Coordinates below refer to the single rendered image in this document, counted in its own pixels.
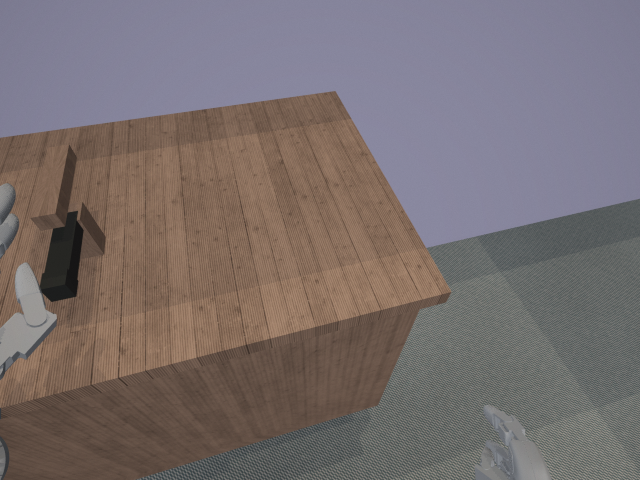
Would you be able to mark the tap lever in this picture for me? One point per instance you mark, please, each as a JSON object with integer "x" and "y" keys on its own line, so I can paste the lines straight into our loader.
{"x": 59, "y": 281}

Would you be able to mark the counter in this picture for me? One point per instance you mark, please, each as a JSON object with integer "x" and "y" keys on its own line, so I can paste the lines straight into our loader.
{"x": 246, "y": 271}

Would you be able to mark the robot right hand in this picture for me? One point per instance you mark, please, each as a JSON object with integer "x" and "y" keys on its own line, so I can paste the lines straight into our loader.
{"x": 522, "y": 461}

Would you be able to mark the robot left hand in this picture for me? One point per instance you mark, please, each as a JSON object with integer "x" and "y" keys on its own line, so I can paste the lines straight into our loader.
{"x": 22, "y": 333}

